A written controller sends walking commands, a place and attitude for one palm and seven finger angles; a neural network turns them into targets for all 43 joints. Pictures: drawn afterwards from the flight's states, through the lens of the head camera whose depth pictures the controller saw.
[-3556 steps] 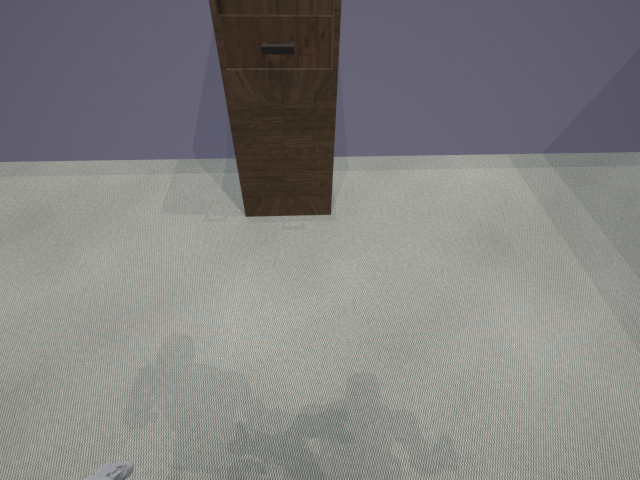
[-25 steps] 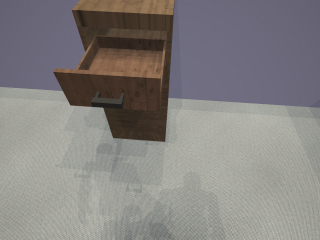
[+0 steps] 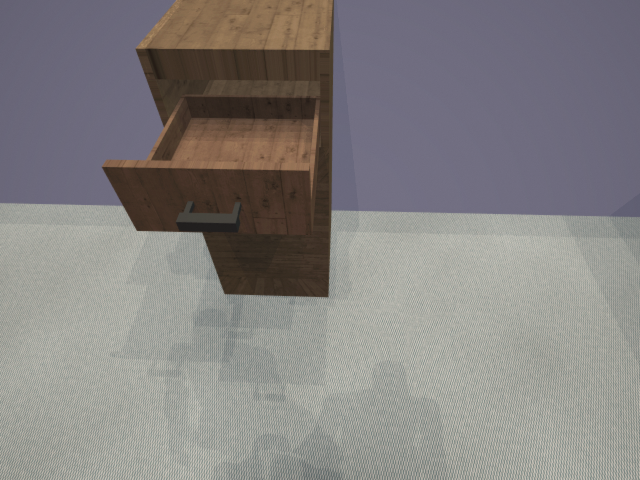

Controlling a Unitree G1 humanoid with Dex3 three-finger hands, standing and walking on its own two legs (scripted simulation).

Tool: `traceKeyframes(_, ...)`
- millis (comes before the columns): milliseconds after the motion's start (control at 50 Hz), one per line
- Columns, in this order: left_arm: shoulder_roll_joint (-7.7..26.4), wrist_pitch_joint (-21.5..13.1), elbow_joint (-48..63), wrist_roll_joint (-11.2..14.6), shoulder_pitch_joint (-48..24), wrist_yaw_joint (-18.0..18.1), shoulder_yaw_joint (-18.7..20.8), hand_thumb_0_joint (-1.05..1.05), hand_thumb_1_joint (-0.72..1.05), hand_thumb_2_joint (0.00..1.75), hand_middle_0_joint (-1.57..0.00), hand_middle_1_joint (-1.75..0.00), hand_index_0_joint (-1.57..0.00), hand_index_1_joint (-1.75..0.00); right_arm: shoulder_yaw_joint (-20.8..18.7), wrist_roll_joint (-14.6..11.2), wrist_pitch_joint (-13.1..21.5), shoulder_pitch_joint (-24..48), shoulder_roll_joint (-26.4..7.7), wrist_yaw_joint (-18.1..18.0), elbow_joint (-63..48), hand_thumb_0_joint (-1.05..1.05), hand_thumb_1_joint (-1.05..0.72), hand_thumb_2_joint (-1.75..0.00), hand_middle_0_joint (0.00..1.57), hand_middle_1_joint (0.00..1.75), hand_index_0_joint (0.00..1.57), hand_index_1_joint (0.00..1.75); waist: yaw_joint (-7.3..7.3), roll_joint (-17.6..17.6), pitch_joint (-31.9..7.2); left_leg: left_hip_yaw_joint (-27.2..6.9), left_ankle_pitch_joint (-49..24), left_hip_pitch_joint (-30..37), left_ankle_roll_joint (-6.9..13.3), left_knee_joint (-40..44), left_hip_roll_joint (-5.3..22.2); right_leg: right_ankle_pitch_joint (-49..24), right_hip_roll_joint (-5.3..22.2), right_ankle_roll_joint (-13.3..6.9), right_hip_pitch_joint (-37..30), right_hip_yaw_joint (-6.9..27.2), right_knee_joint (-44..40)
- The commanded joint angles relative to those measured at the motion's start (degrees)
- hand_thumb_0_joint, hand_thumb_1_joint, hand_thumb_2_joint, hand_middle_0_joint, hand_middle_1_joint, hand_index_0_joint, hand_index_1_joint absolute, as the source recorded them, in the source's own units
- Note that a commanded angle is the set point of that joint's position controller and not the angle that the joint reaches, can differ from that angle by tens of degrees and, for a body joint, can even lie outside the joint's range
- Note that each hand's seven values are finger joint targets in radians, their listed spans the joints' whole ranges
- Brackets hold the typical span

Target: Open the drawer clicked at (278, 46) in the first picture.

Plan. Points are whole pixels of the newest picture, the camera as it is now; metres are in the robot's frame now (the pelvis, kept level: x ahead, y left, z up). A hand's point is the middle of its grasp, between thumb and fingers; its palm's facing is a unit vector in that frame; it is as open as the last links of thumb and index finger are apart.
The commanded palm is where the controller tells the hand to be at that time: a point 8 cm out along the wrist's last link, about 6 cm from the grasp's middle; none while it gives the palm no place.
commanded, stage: let the arm hang, fingers relaxed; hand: left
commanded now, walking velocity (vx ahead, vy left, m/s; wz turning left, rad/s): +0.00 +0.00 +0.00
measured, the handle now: (211, 214) +0.53 +0.22 -0.01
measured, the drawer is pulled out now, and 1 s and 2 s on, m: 0.30 0.30 0.30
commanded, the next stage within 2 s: look to check the result in 0.10 s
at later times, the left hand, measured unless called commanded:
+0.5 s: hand out of the picture +0.03 +0.19 -0.17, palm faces +0.00 -0.97 -0.25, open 7.4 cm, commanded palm none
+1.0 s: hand out of the picture +0.06 +0.20 -0.16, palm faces -0.01 -0.96 -0.28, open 7.4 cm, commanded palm none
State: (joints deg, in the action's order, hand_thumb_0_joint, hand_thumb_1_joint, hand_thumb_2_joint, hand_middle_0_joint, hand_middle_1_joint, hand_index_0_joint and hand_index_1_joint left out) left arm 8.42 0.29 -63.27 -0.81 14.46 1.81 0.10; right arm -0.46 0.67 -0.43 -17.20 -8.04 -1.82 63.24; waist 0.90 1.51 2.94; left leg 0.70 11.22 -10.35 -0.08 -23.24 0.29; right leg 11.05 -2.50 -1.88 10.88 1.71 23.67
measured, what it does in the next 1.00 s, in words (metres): stands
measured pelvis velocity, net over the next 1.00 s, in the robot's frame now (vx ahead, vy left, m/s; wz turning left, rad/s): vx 0.02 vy -0.01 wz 0.00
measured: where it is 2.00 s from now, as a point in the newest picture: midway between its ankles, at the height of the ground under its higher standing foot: outside the picture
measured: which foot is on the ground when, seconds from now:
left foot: down 0.00-1.00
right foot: down 0.00-1.00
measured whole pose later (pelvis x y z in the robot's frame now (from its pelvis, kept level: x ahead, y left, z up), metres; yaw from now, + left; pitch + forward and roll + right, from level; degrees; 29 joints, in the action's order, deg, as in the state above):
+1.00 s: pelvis +0.02 -0.01 +0.00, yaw +0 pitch -2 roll +0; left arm 13.3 -0.5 -63.6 -0.7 10.3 1.4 0.9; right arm -1.4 0.7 -0.3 -11.9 -13.0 -1.6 63.5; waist 0.9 1.2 4.0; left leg 0.5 11.2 -7.6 -1.0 -20.4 1.3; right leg 10.6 -3.5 -2.7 8.0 1.6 20.2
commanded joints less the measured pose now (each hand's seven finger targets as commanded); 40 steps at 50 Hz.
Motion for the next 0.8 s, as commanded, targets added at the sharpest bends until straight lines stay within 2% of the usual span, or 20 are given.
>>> traceKeyframes(0,8.1,-1.0,1.1,0.3,3.4,0.3,2.0,0.0,0.9,0.9,-0.2,-0.3,-0.2,-0.3,-1.1,0.0,0.9,-3.9,-5.6,-0.4,-1.2,0.0,-0.9,-0.9,0.2,0.3,0.2,0.3,-0.41,-1.0,1.5,-4.6,-0.9,-0.4,1.9,4.5,4.5,0.0,6.2,-1.2,1.4,5.4,-6.1)
traceKeyframes(100,8.4,-1.2,1.1,0.3,3.2,0.4,2.1,0.0,0.9,0.9,-0.2,-0.3,-0.2,-0.3,-1.5,0.0,0.7,-3.6,-5.9,-0.4,-1.1,0.0,-0.9,-0.9,0.2,0.3,0.2,0.3,-0.18,-0.2,2.1,-4.4,-0.6,0.2,1.7,4.1,4.4,0.6,6.2,-1.4,2.1,6.1,-6.9)
traceKeyframes(260,9.2,-1.4,1.1,0.4,2.7,0.4,2.2,0.0,0.9,0.9,-0.2,-0.3,-0.2,-0.3,-1.8,-0.1,0.9,-2.5,-7.2,-0.6,-1.4,0.0,-0.9,-0.9,0.2,0.3,0.2,0.3,-0.22,0.1,0.4,-4.5,-2.5,2.0,1.7,4.2,5.1,-2.5,6.1,-1.6,1.2,6.1,-6.2)
traceKeyframes(300,9.3,-1.3,0.9,0.4,2.1,0.3,2.2,0.0,0.9,0.9,-0.2,-0.3,-0.2,-0.3,-1.7,0.0,0.8,-2.3,-7.3,-0.5,-1.3,0.0,-0.9,-0.9,0.2,0.3,0.2,0.3,-0.15,0.2,1.2,-4.5,-1.7,1.3,1.7,4.6,5.0,-2.0,6.2,-1.5,1.2,5.9,-6.4)
traceKeyframes(380,9.9,-1.4,1.0,0.3,1.6,0.3,2.3,0.0,0.9,0.9,-0.2,-0.3,-0.2,-0.3,-1.9,0.0,0.8,-1.7,-8.0,-0.5,-1.4,0.0,-0.9,-0.9,0.2,0.3,0.2,0.3,-0.01,-1.4,1.0,-4.4,-2.0,2.0,1.7,4.4,5.1,-2.1,6.3,-1.5,1.2,6.2,-6.9)
traceKeyframes(400,10.1,-1.4,1.1,0.4,1.4,0.3,2.3,0.0,0.9,0.9,-0.2,-0.3,-0.2,-0.3,-1.8,0.0,0.8,-1.4,-8.3,-0.5,-1.4,0.0,-0.9,-0.9,0.2,0.3,0.2,0.3,-0.07,-0.4,0.7,-4.4,-2.2,2.1,1.7,4.5,5.1,-2.5,6.3,-1.5,0.9,6.3,-6.8)
traceKeyframes(480,10.7,-1.5,1.1,0.3,0.9,0.3,2.4,0.0,0.9,0.9,-0.2,-0.3,-0.2,-0.3,-1.9,0.0,0.8,-0.5,-8.7,-0.4,-1.5,0.0,-0.9,-0.9,0.2,0.3,0.2,0.3,-0.16,-1.0,0.8,-4.5,-1.8,2.2,1.6,4.8,5.2,-1.9,6.4,-1.4,0.8,6.2,-7.2)
traceKeyframes(600,11.8,-1.6,1.5,0.4,-0.7,0.2,2.5,0.0,0.9,0.9,-0.2,-0.3,-0.2,-0.3,-2.0,0.0,1.0,0.7,-9.9,-0.3,-1.6,0.0,-0.9,-0.9,0.2,0.3,0.2,0.3,-0.09,-0.3,0.0,-4.7,-3.7,2.6,1.4,5.1,5.4,-5.1,6.6,-1.4,-0.4,6.2,-6.7)
traceKeyframes(660,12.2,-1.7,1.5,0.3,-0.6,0.1,2.7,0.0,0.9,0.9,-0.2,-0.3,-0.2,-0.3,-2.1,0.0,1.0,1.7,-10.4,-0.3,-1.9,0.0,-0.9,-0.9,0.2,0.3,0.2,0.3,-0.38,-1.2,0.3,-4.6,-4.0,3.4,1.5,5.2,5.5,-5.3,6.6,-1.4,0.0,6.2,-7.0)
traceKeyframes(780,13.2,-1.8,1.8,0.3,-2.3,0.1,2.8,0.0,0.9,0.9,-0.2,-0.3,-0.2,-0.3,-2.2,0.1,0.9,2.3,-11.4,-0.2,-1.8,0.0,-0.9,-0.9,0.2,0.3,0.2,0.3,-0.02,-0.9,-0.5,-4.7,-4.1,3.5,1.3,5.4,5.5,-6.0,6.8,-1.3,-1.1,6.3,-7.4)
